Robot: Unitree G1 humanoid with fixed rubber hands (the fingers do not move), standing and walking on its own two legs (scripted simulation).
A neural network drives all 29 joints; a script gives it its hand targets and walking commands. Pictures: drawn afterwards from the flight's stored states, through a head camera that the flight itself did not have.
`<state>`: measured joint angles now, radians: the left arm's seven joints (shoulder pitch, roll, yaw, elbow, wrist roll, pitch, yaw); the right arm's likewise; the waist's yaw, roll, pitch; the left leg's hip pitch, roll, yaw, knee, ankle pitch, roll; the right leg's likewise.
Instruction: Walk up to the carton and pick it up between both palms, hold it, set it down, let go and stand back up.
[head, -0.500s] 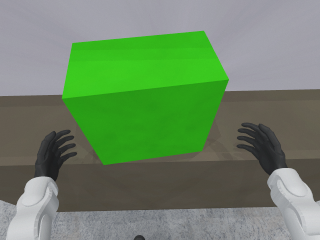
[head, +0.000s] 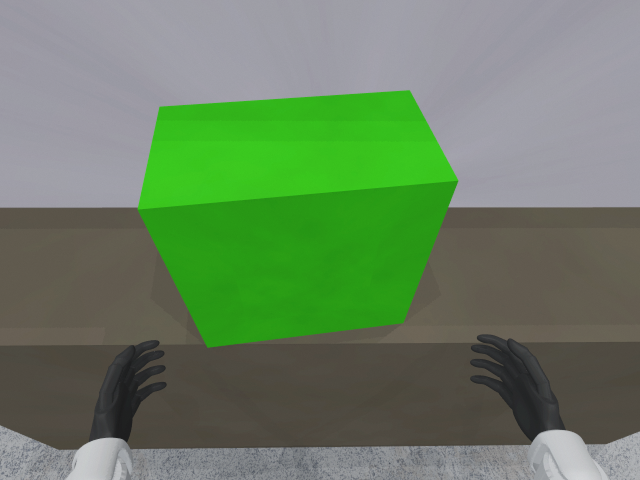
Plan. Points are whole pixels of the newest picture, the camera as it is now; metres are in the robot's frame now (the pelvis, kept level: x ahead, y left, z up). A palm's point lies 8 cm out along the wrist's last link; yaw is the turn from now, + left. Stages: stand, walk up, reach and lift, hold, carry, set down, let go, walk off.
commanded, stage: set down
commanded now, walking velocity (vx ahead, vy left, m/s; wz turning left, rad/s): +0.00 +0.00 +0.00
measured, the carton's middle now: (299, 230) +0.40 +0.06 +0.07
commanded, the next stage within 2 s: let go in 1.04 s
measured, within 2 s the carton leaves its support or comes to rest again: neither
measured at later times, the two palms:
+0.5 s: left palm (128, 445) +0.16 +0.26 -0.04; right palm (515, 441) +0.18 -0.21 -0.04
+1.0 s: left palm (144, 463) +0.15 +0.24 -0.08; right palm (502, 465) +0.16 -0.20 -0.08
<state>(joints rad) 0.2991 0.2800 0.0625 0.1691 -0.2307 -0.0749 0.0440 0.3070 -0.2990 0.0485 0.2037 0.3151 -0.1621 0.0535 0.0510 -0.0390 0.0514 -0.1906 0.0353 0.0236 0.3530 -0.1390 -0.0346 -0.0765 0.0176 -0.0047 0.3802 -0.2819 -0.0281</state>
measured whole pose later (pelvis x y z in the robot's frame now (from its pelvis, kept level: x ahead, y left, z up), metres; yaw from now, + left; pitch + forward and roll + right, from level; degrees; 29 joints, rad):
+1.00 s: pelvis +0.01 +0.01 +0.00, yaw -1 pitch -3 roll +1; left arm 0.25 0.21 0.02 0.49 -0.03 0.08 0.00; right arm 0.21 -0.16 0.01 0.69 0.02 -0.19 0.01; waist 0.03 -0.04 0.07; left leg -0.14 0.03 0.04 0.35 -0.16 -0.02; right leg -0.01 0.01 0.01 0.35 -0.28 -0.01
